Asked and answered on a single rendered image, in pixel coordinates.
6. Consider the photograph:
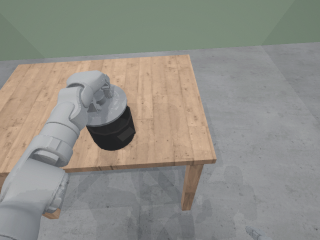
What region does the table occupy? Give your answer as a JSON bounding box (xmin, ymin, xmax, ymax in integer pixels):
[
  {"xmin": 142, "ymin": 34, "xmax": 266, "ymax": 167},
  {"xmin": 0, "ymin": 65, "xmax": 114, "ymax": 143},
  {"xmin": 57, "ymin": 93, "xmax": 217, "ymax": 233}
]
[{"xmin": 0, "ymin": 54, "xmax": 217, "ymax": 220}]

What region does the left robot upper arm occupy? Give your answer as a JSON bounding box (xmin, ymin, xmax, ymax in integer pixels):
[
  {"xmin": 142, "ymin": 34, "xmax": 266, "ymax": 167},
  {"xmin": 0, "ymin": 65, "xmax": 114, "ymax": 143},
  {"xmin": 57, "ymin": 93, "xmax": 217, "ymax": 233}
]
[{"xmin": 0, "ymin": 158, "xmax": 69, "ymax": 240}]

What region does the left robot hand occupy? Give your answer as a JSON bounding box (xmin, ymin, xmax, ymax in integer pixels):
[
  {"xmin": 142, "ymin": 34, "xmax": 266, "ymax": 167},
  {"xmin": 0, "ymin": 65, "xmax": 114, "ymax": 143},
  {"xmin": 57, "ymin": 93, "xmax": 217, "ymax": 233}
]
[{"xmin": 66, "ymin": 70, "xmax": 112, "ymax": 113}]

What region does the knob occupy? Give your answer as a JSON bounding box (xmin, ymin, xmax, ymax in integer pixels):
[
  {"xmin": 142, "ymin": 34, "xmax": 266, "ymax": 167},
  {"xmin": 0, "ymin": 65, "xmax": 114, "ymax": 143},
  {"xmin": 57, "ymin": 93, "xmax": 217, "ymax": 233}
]
[{"xmin": 93, "ymin": 90, "xmax": 106, "ymax": 106}]

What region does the pot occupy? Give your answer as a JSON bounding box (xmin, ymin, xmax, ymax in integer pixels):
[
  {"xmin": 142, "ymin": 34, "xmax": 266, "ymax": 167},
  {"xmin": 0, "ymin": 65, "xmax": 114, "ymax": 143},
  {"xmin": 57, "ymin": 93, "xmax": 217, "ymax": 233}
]
[{"xmin": 86, "ymin": 106, "xmax": 136, "ymax": 151}]

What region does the lid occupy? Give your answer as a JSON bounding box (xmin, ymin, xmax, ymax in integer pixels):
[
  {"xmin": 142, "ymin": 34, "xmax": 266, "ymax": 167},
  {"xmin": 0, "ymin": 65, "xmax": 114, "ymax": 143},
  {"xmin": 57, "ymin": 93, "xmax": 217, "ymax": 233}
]
[{"xmin": 86, "ymin": 84, "xmax": 127, "ymax": 127}]

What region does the robot left forearm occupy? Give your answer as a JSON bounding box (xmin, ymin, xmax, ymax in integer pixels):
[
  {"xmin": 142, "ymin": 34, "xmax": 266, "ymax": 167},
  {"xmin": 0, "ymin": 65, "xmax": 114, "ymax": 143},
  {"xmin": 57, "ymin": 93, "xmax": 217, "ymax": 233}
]
[{"xmin": 0, "ymin": 81, "xmax": 94, "ymax": 202}]

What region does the right robot hand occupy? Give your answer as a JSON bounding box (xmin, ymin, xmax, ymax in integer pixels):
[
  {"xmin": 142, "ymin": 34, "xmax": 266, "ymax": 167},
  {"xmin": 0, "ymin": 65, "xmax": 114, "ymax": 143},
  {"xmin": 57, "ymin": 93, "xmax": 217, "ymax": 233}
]
[{"xmin": 245, "ymin": 225, "xmax": 272, "ymax": 240}]

